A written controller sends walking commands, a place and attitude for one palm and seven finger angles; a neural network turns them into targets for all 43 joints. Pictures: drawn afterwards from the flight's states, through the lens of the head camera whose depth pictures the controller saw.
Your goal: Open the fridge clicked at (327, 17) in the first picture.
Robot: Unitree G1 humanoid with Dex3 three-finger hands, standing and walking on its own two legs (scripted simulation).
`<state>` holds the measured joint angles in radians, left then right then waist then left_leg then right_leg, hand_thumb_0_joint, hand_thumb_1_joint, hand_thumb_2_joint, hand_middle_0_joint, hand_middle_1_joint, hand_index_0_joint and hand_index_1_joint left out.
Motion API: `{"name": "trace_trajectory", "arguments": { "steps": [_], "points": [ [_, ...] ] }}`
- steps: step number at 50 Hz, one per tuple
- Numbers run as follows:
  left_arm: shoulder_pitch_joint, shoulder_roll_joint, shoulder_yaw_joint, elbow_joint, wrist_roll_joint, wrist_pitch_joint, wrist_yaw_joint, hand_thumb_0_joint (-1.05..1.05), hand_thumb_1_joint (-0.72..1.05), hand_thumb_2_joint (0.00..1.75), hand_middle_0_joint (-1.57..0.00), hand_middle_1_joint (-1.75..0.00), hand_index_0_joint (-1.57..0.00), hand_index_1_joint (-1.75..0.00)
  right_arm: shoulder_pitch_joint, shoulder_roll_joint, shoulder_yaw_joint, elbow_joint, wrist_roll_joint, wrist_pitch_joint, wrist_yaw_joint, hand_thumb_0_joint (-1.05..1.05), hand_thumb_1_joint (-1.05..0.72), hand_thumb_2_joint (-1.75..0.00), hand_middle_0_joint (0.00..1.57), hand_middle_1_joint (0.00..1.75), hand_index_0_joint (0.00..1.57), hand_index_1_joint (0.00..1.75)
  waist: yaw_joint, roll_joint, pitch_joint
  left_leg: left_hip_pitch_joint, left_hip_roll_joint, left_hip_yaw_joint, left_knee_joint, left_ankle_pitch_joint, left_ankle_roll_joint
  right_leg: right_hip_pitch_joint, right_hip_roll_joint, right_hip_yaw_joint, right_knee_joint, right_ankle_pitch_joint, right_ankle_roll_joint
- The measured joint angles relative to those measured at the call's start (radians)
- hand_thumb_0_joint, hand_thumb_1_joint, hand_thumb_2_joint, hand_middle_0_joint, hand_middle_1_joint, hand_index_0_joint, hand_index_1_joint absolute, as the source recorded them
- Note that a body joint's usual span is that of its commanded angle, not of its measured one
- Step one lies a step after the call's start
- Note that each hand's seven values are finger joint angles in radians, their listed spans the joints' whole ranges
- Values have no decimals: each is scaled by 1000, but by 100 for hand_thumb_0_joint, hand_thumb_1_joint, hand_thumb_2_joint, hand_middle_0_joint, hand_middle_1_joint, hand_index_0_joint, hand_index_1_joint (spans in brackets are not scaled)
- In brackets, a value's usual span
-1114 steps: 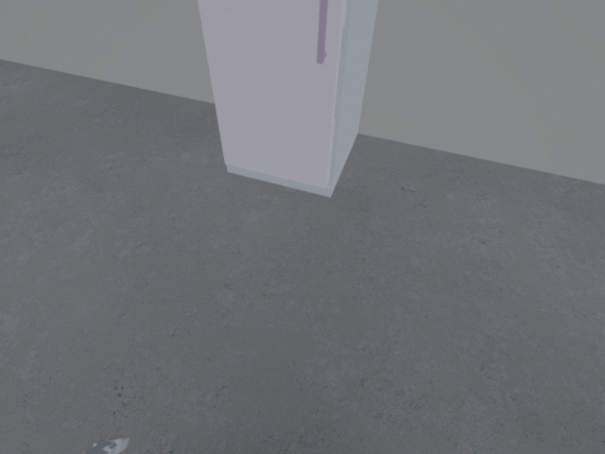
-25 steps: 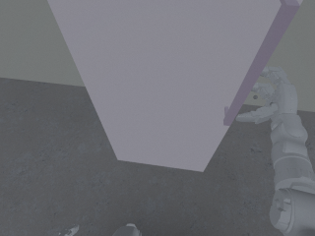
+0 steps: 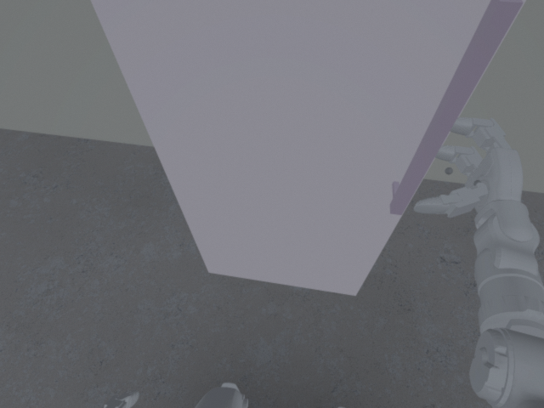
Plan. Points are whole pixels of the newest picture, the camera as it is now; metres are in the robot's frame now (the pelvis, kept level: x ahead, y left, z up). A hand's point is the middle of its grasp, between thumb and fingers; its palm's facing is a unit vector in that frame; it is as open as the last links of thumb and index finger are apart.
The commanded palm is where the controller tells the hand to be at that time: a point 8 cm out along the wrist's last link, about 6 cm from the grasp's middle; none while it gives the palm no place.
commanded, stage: slide the fingers in behind the handle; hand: right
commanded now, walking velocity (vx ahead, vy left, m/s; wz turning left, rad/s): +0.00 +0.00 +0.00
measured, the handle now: (432, 127) +0.50 -0.16 +0.14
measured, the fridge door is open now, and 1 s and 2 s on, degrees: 0 0 0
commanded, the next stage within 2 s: grip the handle and tug to test in 1.42 s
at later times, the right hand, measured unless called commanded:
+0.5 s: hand (429, 166) +0.45 -0.16 +0.11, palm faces +0.01 +1.00 +0.01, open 14.0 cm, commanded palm +0.42 -0.21 +0.11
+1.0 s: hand (415, 168) +0.45 -0.14 +0.11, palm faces +0.02 +1.00 +0.01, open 14.0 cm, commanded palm +0.42 -0.19 +0.11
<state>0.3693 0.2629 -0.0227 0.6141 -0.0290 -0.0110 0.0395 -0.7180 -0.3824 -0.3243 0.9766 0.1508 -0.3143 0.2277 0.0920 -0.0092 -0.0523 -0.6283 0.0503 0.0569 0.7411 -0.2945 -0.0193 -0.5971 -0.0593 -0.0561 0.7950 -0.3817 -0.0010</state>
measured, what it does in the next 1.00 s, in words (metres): stands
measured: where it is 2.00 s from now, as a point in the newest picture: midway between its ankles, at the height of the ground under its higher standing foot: outside the picture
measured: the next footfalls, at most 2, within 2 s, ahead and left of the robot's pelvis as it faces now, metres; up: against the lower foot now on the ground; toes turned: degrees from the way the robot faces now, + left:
none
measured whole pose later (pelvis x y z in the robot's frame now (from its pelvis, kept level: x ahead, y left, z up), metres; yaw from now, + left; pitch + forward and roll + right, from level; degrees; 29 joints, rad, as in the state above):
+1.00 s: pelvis +0.01 +0.01 +0.01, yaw -1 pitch +9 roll +0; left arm 0.33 0.25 -0.01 0.63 -0.03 -0.02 0.03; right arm -0.66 -0.25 -0.23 0.86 0.14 -0.27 0.11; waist 0.07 -0.02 -0.06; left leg -0.57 0.05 0.06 0.72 -0.30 -0.01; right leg -0.53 -0.06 -0.05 0.75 -0.37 0.01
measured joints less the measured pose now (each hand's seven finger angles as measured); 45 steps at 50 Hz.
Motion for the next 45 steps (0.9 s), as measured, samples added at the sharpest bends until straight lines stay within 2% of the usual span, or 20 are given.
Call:
{"name": "trace_trajectory", "arguments": {
  "steps": [6, 12, 20, 28, 45],
  "points": [
    [-2, 0, 5, 10, -4, -3, -4, 0, 90, 90, -20, -30, -20, -30, 42, 39, 28, -67, 26, 9, 1, -2, 50, -30, 30, 120, 30, 120, -18, -5, -16, 21, 1, 1, -11, -4, -3, 19, 2, 0, -10, -5, -1],
    [-21, -4, 5, 0, -3, -4, -7, 0, 90, 90, -20, -30, -20, -30, 49, 64, 59, -81, 13, 47, -30, -1, 50, -30, 30, 120, 30, 120, -22, -8, -18, 36, 5, 5, -14, -10, -4, 33, 6, 5, -15, -7, -2],
    [-42, -14, 4, -2, 4, -12, -14, 0, 90, 90, -20, -30, -20, -30, 49, 96, 73, -116, 0, 31, -68, -2, 50, -30, 30, 120, 30, 120, -27, -6, -13, 33, 5, 3, -10, -15, -2, 34, 6, 4, -18, -8, 1],
    [-31, -14, 8, -2, 3, -2, -17, 0, 90, 90, -20, -30, -20, -30, 74, 103, 77, -135, -3, 53, -80, -1, 50, -30, 30, 120, 30, 120, -28, -14, -18, 46, 1, 3, -16, -19, 1, 51, 3, 3, -31, -9, 5],
    [-38, -9, 13, 16, 2, -2, -13, 0, 90, 90, -20, -30, -20, -30, 80, 131, 96, -138, -8, 46, -108, -1, 50, -30, 30, 120, 30, 120, -26, -12, -9, 64, -1, 7, -22, -14, 9, 72, 2, 8, -46, 3, 12]
  ]
}}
